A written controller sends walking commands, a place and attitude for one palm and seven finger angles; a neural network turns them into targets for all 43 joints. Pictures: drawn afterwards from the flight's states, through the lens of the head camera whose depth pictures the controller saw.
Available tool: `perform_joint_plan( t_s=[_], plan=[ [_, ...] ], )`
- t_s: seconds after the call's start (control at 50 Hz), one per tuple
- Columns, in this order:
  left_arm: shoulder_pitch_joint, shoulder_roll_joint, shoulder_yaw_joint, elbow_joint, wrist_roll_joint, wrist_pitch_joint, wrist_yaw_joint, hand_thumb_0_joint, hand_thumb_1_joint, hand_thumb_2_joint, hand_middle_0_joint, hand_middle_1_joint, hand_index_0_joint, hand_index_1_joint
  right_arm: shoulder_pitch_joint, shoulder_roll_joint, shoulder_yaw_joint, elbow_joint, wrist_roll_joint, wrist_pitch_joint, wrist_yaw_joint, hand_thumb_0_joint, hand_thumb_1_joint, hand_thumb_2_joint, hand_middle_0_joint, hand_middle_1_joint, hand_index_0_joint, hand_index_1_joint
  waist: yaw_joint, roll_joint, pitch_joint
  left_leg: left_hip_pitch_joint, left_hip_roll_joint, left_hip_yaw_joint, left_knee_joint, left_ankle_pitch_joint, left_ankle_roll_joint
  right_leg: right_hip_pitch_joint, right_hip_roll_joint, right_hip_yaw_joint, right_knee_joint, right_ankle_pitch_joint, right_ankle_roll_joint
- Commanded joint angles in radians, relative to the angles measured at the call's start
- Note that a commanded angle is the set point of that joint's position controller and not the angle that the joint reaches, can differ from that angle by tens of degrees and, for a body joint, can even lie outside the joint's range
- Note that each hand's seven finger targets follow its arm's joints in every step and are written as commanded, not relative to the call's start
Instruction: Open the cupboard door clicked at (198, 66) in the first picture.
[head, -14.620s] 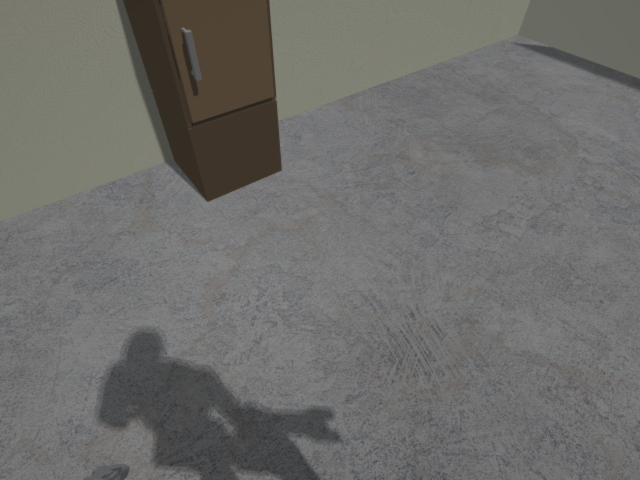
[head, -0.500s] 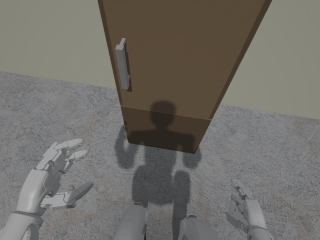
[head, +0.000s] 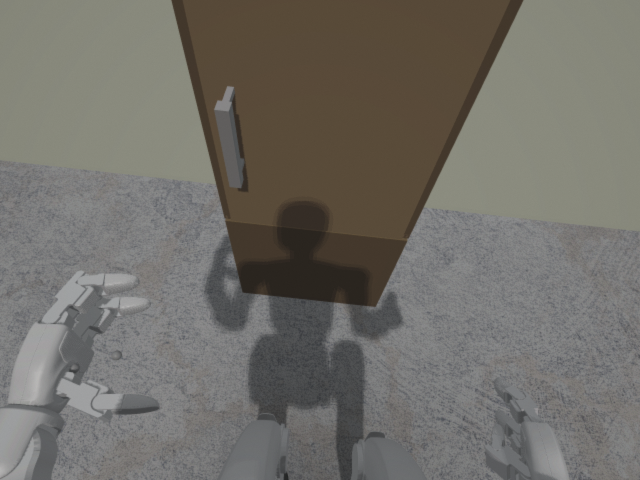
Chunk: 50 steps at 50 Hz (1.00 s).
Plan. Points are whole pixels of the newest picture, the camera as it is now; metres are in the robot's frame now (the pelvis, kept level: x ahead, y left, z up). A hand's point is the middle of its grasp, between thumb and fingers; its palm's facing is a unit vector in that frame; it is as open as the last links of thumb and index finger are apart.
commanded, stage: raise the hand with hooked fingers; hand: left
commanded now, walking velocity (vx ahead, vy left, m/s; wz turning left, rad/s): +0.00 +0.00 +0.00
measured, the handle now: (233, 140) +0.59 +0.18 +0.02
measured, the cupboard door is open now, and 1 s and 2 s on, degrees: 0 0 0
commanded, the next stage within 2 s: move the hooked fingers beside the handle in 0.92 s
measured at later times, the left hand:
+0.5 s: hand (86, 315) +0.28 +0.29 +0.03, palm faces -0.04 -1.00 -0.06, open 14.0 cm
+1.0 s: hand (93, 319) +0.28 +0.28 +0.03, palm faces -0.03 -1.00 -0.06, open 14.0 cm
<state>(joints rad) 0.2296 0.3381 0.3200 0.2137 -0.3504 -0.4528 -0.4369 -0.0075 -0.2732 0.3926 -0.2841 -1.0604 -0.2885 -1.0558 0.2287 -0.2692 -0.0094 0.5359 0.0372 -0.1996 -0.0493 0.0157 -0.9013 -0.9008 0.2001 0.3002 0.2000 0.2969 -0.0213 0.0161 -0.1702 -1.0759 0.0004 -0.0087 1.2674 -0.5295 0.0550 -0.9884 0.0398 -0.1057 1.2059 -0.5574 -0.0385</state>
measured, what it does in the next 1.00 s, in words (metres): stands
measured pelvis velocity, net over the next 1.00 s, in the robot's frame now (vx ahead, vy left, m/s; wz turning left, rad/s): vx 0.00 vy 0.00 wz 0.00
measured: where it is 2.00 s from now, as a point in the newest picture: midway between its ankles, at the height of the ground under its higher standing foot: outside the picture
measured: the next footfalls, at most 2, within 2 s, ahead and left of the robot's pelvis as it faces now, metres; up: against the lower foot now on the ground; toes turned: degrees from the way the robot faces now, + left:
none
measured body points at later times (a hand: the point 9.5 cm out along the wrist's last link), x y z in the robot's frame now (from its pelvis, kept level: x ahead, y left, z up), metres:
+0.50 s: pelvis +0.00 +0.01 +0.00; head +0.10 +0.04 +0.44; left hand +0.28 +0.34 +0.04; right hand +0.17 -0.25 -0.08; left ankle +0.04 +0.08 -0.63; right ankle +0.01 -0.10 -0.63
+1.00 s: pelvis +0.00 +0.00 +0.00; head +0.10 +0.03 +0.44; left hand +0.28 +0.33 +0.04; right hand +0.17 -0.25 -0.08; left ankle +0.04 +0.08 -0.63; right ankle +0.01 -0.10 -0.63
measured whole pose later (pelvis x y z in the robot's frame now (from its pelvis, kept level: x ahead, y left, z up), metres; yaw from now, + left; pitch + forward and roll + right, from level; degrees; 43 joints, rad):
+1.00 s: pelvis +0.00 +0.00 +0.00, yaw +0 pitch +21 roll -4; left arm 0.03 0.43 0.42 0.41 -0.38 -0.41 -0.56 -0.02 -0.50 0.30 -0.30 -1.20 -0.30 -1.20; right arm 0.25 -0.28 0.03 0.52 0.04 -0.17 -0.04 0.01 -0.90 -0.90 0.20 0.30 0.20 0.30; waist -0.02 0.02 -0.17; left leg -1.11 0.00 -0.01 1.27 -0.53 0.06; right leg -1.01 0.04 -0.11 1.20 -0.55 -0.03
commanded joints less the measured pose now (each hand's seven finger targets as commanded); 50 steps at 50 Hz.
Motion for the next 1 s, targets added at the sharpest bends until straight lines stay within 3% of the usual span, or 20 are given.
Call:
perform_joint_plan(
  t_s=[0.0, 0.1, 0.14, 0.18, 0.22, 0.4, 0.48, 0.54, 0.7, 0.82, 0.84, 0.98],
  plan=[
    [-0.107, 0.200, 0.103, -0.154, -0.031, -0.049, -0.023, 0.000, -0.500, 0.300, -0.300, -1.200, -0.300, -1.200, 0.003, -0.160, -0.049, -0.140, 0.002, -0.042, -0.010, 0.000, -0.900, -0.900, 0.200, 0.300, 0.200, 0.300, 0.007, 0.092, -0.249, 0.290, 0.014, -0.080, -0.213, 0.219, -0.034, 0.064, 0.003, 0.056, -0.165, 0.142, 0.002],
    [-0.161, 0.232, 0.125, -0.125, -0.039, -0.033, -0.055, 0.000, -0.500, 0.300, -0.300, -1.200, -0.300, -1.200, 0.011, -0.168, -0.043, -0.142, 0.000, -0.043, -0.007, 0.000, -0.900, -0.900, 0.200, 0.300, 0.200, 0.300, 0.009, 0.111, -0.271, 0.329, 0.018, -0.095, -0.214, 0.265, -0.045, 0.049, 0.007, 0.047, -0.156, 0.166, -0.002],
    [-0.190, 0.243, 0.135, -0.105, -0.042, -0.027, -0.064, 0.000, -0.500, 0.300, -0.300, -1.200, -0.300, -1.200, 0.015, -0.171, -0.042, -0.139, 0.000, -0.041, -0.007, 0.000, -0.900, -0.900, 0.200, 0.300, 0.200, 0.300, 0.005, 0.093, -0.280, 0.322, 0.018, -0.097, -0.208, 0.272, -0.042, 0.051, 0.006, 0.045, -0.153, 0.173, 0.000],
    [-0.223, 0.260, 0.145, -0.096, -0.044, -0.024, -0.078, 0.000, -0.500, 0.300, -0.300, -1.200, -0.300, -1.200, 0.019, -0.173, -0.039, -0.137, -0.001, -0.042, -0.007, 0.000, -0.900, -0.900, 0.200, 0.300, 0.200, 0.300, 0.010, 0.128, -0.287, 0.346, 0.020, -0.099, -0.204, 0.304, -0.053, 0.031, 0.007, 0.042, -0.144, 0.181, -0.005],
    [-0.239, 0.265, 0.151, -0.060, -0.048, -0.016, -0.088, 0.000, -0.500, 0.300, -0.300, -1.200, -0.300, -1.200, 0.020, -0.178, -0.040, -0.136, 0.001, -0.039, -0.008, 0.000, -0.900, -0.900, 0.200, 0.300, 0.200, 0.300, 0.007, 0.095, -0.275, 0.328, 0.020, -0.102, -0.208, 0.274, -0.048, 0.029, 0.007, 0.042, -0.148, 0.166, -0.002],
    [-0.333, 0.343, 0.208, 0.004, -0.058, -0.005, -0.132, 0.000, -0.500, 0.300, -0.300, -1.200, -0.300, -1.200, 0.040, -0.191, -0.042, -0.130, 0.004, -0.033, -0.011, 0.000, -0.900, -0.900, 0.200, 0.300, 0.200, 0.300, 0.012, 0.121, -0.328, 0.360, 0.023, -0.106, -0.199, 0.328, -0.053, 0.016, 0.004, 0.044, -0.139, 0.181, -0.004],
    [-0.291, 0.321, 0.198, -0.007, -0.069, -0.001, -0.141, 0.000, -0.500, 0.300, -0.300, -1.200, -0.300, -1.200, 0.041, -0.191, -0.046, -0.138, 0.005, -0.036, -0.003, 0.000, -0.900, -0.900, 0.200, 0.300, 0.200, 0.300, 0.023, 0.122, -0.350, 0.376, 0.025, -0.107, -0.201, 0.371, -0.055, 0.028, 0.003, 0.042, -0.140, 0.198, -0.004],
    [-0.281, 0.319, 0.198, 0.000, -0.067, 0.000, -0.132, 0.000, -0.500, 0.300, -0.300, -1.200, -0.300, -1.200, 0.043, -0.192, -0.050, -0.137, 0.007, -0.030, 0.000, 0.000, -0.900, -0.900, 0.200, 0.300, 0.200, 0.300, 0.014, 0.094, -0.320, 0.348, 0.024, -0.101, -0.202, 0.339, -0.048, 0.027, 0.002, 0.044, -0.145, 0.190, 0.000],
    [-0.305, 0.329, 0.201, -0.019, -0.057, -0.025, -0.110, 0.000, -0.500, 0.300, -0.300, -1.200, -0.300, -1.200, 0.044, -0.192, -0.048, -0.138, 0.005, -0.022, 0.000, 0.000, -0.900, -0.900, 0.200, 0.300, 0.200, 0.300, 0.010, 0.127, -0.318, 0.364, 0.026, -0.113, -0.216, 0.300, -0.055, 0.004, 0.003, 0.043, -0.142, 0.159, -0.002],
    [-0.307, 0.328, 0.195, -0.003, -0.057, -0.021, -0.119, 0.000, -0.500, 0.300, -0.300, -1.200, -0.300, -1.200, 0.037, -0.188, -0.043, -0.140, 0.006, -0.017, -0.004, 0.000, -0.900, -0.900, 0.200, 0.300, 0.200, 0.300, 0.007, 0.120, -0.303, 0.330, 0.020, -0.100, -0.211, 0.256, -0.043, 0.023, 0.002, 0.052, -0.153, 0.148, -0.001],
    [-0.307, 0.322, 0.191, 0.004, -0.058, -0.019, -0.119, 0.000, -0.500, 0.300, -0.300, -1.200, -0.300, -1.200, 0.038, -0.188, -0.043, -0.140, 0.008, -0.015, -0.005, 0.000, -0.900, -0.900, 0.200, 0.300, 0.200, 0.300, 0.003, 0.096, -0.293, 0.326, 0.021, -0.105, -0.216, 0.232, -0.043, 0.017, 0.004, 0.049, -0.155, 0.137, 0.000],
    [-0.318, 0.333, 0.194, 0.002, -0.056, -0.017, -0.124, 0.000, -0.500, 0.300, -0.300, -1.200, -0.300, -1.200, 0.037, -0.185, -0.038, -0.136, 0.006, -0.017, -0.007, 0.000, -0.900, -0.900, 0.200, 0.300, 0.200, 0.300, 0.003, 0.103, -0.308, 0.307, 0.018, -0.086, -0.188, 0.274, -0.032, 0.047, 0.005, 0.061, -0.153, 0.171, -0.002]
  ],
)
